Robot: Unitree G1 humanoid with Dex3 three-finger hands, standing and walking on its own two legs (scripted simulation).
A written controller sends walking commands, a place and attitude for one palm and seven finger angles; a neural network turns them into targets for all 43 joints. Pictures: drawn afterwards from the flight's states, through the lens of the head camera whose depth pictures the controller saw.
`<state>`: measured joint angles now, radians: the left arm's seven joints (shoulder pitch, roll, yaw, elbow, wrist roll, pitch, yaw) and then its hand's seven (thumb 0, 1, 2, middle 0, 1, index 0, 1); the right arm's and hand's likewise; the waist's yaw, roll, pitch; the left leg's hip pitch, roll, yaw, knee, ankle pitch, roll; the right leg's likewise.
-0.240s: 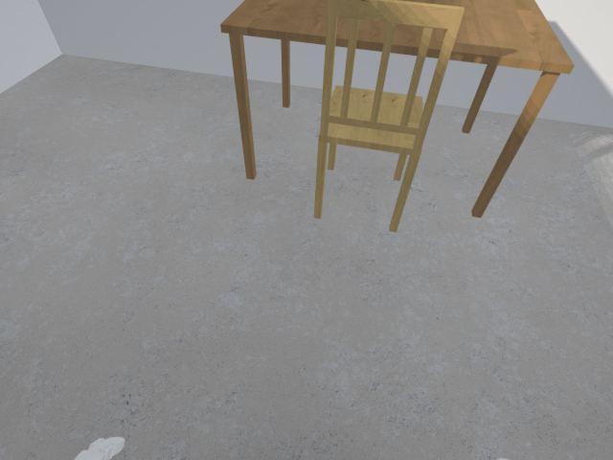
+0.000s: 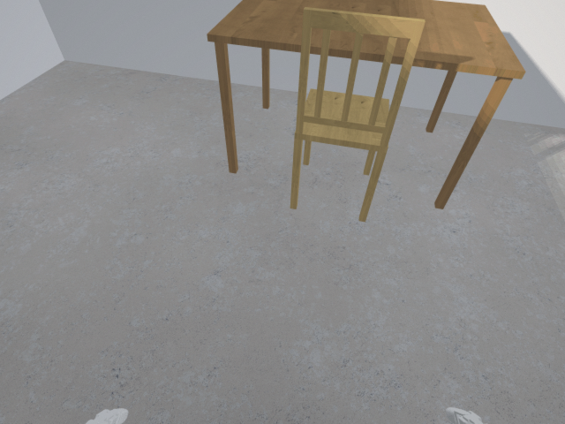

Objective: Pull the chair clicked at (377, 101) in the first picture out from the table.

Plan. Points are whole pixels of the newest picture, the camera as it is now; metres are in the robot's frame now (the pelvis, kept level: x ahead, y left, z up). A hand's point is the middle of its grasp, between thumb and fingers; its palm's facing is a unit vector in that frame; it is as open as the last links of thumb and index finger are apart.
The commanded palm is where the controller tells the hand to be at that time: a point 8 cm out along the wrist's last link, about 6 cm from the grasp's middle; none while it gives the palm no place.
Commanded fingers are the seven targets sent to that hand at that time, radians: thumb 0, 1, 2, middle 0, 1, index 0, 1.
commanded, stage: stand and wait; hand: left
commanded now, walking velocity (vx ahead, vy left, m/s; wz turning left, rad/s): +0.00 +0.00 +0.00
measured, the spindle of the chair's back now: (351, 80) +1.22 -0.18 -0.08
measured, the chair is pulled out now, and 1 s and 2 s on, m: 0.00 0.00 0.00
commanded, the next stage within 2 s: look at it before walking up in 0.58 s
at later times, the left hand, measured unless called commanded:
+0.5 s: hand out of the picture +0.05 +0.23 -0.15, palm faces -0.04 -0.94 -0.33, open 7.4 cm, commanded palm none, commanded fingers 0.00 0.90 0.90 -0.20 -0.30 -0.20 -0.30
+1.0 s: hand out of the picture +0.06 +0.22 -0.15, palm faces -0.05 -0.94 -0.32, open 7.4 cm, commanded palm none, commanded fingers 0.00 0.90 0.90 -0.20 -0.30 -0.20 -0.30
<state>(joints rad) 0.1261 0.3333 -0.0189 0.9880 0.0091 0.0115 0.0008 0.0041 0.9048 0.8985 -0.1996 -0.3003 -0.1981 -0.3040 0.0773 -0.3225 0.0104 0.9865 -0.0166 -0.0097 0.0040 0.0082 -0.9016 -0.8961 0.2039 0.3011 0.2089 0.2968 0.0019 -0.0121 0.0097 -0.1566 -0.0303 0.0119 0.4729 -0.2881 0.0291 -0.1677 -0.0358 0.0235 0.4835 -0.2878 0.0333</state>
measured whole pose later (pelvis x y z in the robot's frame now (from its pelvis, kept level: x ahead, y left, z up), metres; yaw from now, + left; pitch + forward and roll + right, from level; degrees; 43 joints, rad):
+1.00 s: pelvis -0.02 -0.02 +0.01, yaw -1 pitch -2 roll +0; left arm 0.14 0.33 -0.01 1.09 0.01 0.00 0.00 0.00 0.90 0.90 -0.20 -0.30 -0.20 -0.30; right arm 0.12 -0.33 0.01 1.12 -0.01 -0.01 0.01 0.01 -0.90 -0.90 0.20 0.30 0.21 0.30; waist -0.01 -0.01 0.03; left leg -0.14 0.01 0.01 0.38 -0.21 -0.01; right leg -0.16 0.00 0.02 0.40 -0.21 0.00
